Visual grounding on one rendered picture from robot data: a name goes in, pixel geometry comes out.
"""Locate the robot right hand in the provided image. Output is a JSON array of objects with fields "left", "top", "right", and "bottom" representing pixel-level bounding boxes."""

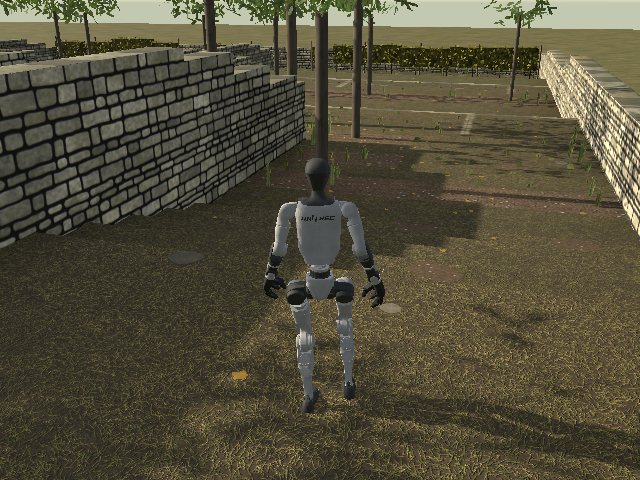
[{"left": 362, "top": 280, "right": 385, "bottom": 308}]

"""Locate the robot right forearm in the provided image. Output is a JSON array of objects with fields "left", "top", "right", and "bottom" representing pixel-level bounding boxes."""
[{"left": 359, "top": 241, "right": 381, "bottom": 285}]

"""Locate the robot right foot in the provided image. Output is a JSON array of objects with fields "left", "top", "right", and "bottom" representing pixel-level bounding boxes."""
[{"left": 341, "top": 377, "right": 356, "bottom": 400}]

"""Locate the right robot shin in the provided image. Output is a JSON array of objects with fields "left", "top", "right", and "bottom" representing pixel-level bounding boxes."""
[{"left": 340, "top": 318, "right": 354, "bottom": 386}]

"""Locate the robot left forearm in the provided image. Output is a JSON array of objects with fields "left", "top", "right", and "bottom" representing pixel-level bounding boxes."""
[{"left": 265, "top": 241, "right": 283, "bottom": 280}]

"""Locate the robot left upper arm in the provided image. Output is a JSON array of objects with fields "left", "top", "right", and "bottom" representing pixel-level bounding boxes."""
[{"left": 272, "top": 202, "right": 297, "bottom": 257}]

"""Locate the robot left hand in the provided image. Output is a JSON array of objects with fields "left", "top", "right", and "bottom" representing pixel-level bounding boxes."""
[{"left": 263, "top": 277, "right": 286, "bottom": 299}]

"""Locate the robot right upper arm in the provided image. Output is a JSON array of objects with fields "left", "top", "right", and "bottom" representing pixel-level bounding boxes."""
[{"left": 339, "top": 201, "right": 368, "bottom": 257}]

